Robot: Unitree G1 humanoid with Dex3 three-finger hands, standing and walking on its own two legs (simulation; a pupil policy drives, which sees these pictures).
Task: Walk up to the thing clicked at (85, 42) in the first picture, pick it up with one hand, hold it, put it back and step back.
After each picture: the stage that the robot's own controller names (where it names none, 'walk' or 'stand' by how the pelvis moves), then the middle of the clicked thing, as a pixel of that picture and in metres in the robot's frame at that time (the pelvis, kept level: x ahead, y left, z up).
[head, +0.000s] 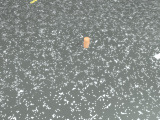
stand; (86, 42) +1.37 -0.08 -0.72
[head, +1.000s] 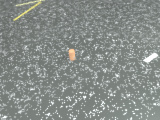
walk; (72, 54) +1.24 +0.18 -0.69
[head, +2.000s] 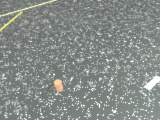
walk; (58, 85) +0.79 +0.29 -0.71
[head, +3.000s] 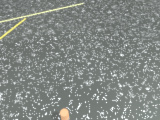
walk; (64, 115) +0.52 +0.16 -0.71
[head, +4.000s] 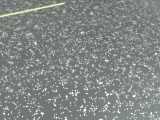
stand; out of the picture +0.36 +0.17 -0.71
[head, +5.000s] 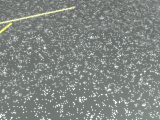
stand; out of the picture +0.33 +0.15 -0.72
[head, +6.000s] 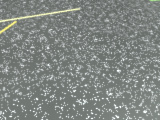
stand; out of the picture +0.32 +0.15 -0.71
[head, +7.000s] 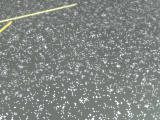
stand; out of the picture +0.29 +0.15 -0.72
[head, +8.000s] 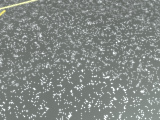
stand; out of the picture +0.32 +0.18 -0.70
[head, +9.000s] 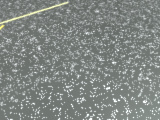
stand; out of the picture +0.25 +0.21 -0.71
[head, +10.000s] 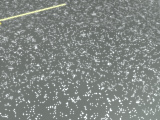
stand; out of the picture +0.29 +0.20 -0.71
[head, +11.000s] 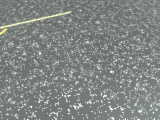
stand; out of the picture +0.29 +0.19 -0.72
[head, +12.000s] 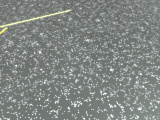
stand; out of the picture +0.29 +0.21 -0.73
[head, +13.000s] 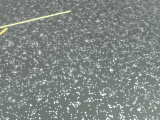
stand; out of the picture +0.30 +0.22 -0.73
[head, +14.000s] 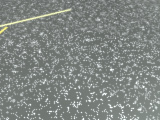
stand; out of the picture +0.29 +0.22 -0.73
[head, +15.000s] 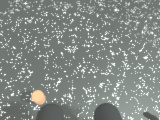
go down; (38, 97) +0.34 +0.20 -0.49
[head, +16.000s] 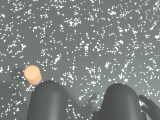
go down; (33, 75) +0.39 +0.21 -0.32
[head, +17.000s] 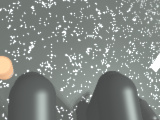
close in; (3, 68) +0.38 +0.23 -0.25
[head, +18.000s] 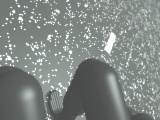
close; out of the picture +0.38 +0.25 -0.22
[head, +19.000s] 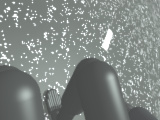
close; out of the picture +0.37 +0.25 -0.22
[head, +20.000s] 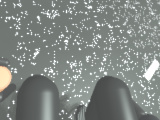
lift; out of the picture +0.30 +0.25 -0.12
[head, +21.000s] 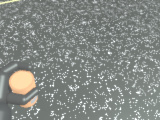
lift; (24, 89) +0.31 +0.18 +0.03
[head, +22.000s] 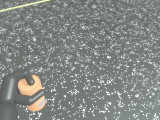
hold; (32, 93) +0.31 +0.17 +0.00
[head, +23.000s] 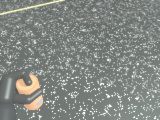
crouch; (30, 92) +0.32 +0.17 +0.00
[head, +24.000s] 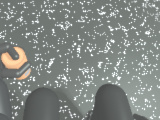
crouch; (17, 64) +0.40 +0.20 -0.09
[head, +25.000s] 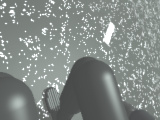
lower; out of the picture +0.41 +0.29 -0.22
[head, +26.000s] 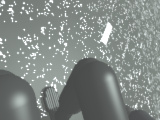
lower; out of the picture +0.40 +0.27 -0.22
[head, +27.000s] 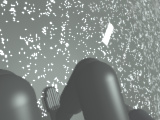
lower; out of the picture +0.39 +0.27 -0.23
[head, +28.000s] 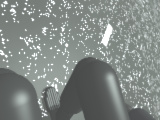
lower; out of the picture +0.40 +0.27 -0.22
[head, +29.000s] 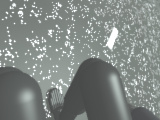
loosen; out of the picture +0.37 +0.25 -0.22
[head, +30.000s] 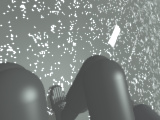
rise; out of the picture +0.37 +0.24 -0.21
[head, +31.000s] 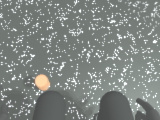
walk; (42, 82) +0.39 +0.19 -0.42
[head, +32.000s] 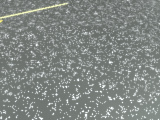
stand; out of the picture +0.32 +0.18 -0.66
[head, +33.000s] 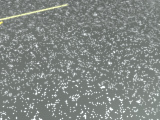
stand; out of the picture +0.32 +0.19 -0.67
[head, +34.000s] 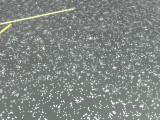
stand; out of the picture +0.33 +0.18 -0.71
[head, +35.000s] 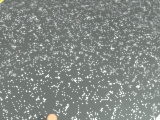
walk; out of the picture +0.37 +0.15 -0.70
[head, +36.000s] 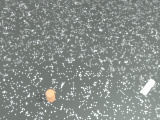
walk; (50, 95) +0.52 +0.19 -0.70
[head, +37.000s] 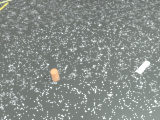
walk; (55, 75) +0.82 +0.32 -0.70
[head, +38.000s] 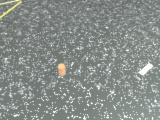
stand; (61, 69) +0.96 +0.19 -0.72
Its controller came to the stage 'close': yes
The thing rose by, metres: 0.72
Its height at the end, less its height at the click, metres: +0.00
